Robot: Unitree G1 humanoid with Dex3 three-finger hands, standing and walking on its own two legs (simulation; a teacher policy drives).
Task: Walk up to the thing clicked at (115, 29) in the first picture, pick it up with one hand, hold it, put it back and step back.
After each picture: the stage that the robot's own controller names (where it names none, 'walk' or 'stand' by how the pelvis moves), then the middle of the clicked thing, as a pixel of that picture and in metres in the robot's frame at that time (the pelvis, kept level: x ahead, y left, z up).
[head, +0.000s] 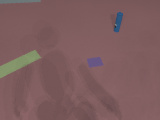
stand; (118, 22) +1.63 -0.43 -0.66
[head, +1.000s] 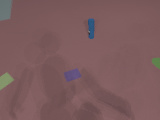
walk; (91, 29) +1.53 +0.02 -0.63
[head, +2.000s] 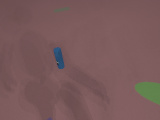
walk; (59, 58) +1.00 +0.28 -0.65
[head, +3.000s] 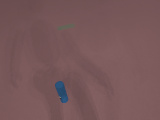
walk; (62, 92) +0.66 +0.25 -0.65
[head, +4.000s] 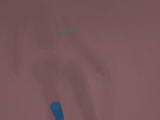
stand; (57, 112) +0.46 +0.22 -0.64
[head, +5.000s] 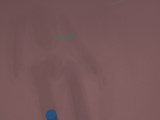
stand; out of the picture +0.43 +0.20 -0.66
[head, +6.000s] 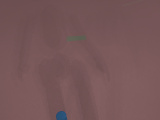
stand; out of the picture +0.42 +0.16 -0.65
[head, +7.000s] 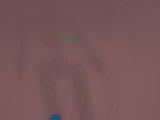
stand; out of the picture +0.40 +0.20 -0.66
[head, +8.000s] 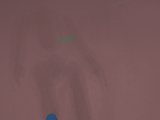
stand; out of the picture +0.41 +0.22 -0.66
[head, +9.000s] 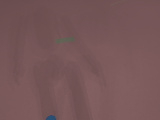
stand; out of the picture +0.40 +0.23 -0.66
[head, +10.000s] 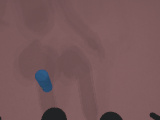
go down; (44, 82) +0.44 +0.22 -0.47
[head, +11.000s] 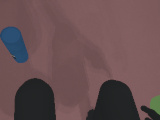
go down; (17, 47) +0.47 +0.28 -0.26
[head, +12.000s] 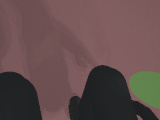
close in; out of the picture +0.45 +0.30 -0.20
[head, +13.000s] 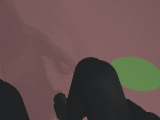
close; out of the picture +0.44 +0.33 -0.16
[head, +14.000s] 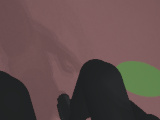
lift; out of the picture +0.40 +0.31 -0.15
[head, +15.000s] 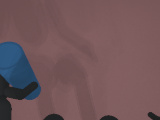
lift; (21, 77) +0.33 +0.19 +0.03
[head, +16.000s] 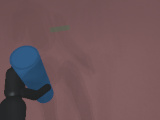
hold; (36, 79) +0.32 +0.16 +0.06
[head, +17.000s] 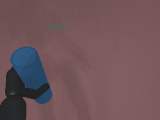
hold; (35, 80) +0.34 +0.16 +0.03
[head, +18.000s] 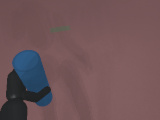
crouch; (36, 82) +0.32 +0.17 +0.04
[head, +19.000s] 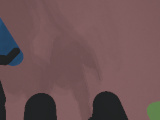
crouch; (3, 44) +0.43 +0.24 -0.04
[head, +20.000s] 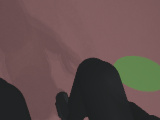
lower; out of the picture +0.42 +0.34 -0.17
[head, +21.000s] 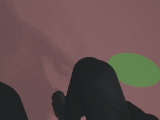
lower; out of the picture +0.42 +0.35 -0.16
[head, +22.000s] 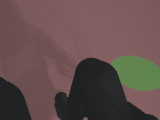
lower; out of the picture +0.42 +0.34 -0.16
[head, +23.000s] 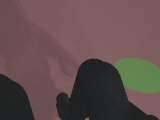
lower; out of the picture +0.41 +0.33 -0.16
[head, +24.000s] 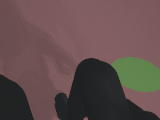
loosen; out of the picture +0.41 +0.33 -0.16
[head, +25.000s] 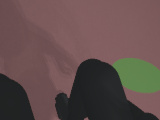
withdraw; out of the picture +0.41 +0.35 -0.16
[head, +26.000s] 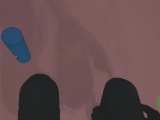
walk; (19, 48) +0.45 +0.29 -0.25
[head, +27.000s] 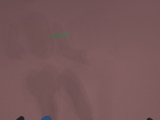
stand; out of the picture +0.38 +0.22 -0.59
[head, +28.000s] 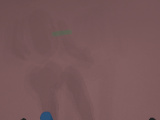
stand; out of the picture +0.40 +0.24 -0.60
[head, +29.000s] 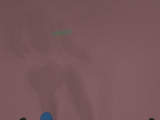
stand; out of the picture +0.39 +0.23 -0.60
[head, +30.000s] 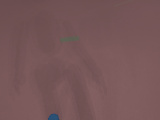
stand; out of the picture +0.42 +0.22 -0.65
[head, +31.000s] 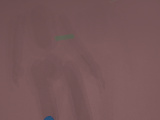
stand; out of the picture +0.38 +0.23 -0.66
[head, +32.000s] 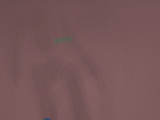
walk; out of the picture +0.38 +0.25 -0.66
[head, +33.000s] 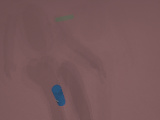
walk; (59, 96) +0.54 +0.23 -0.64
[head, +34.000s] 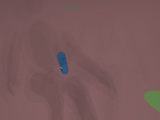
walk; (63, 63) +0.89 +0.26 -0.64
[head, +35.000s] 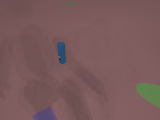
stand; (61, 53) +1.03 +0.20 -0.64
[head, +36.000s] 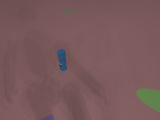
stand; (62, 60) +1.01 +0.21 -0.66
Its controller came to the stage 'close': yes
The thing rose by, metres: 0.69
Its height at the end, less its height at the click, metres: +0.00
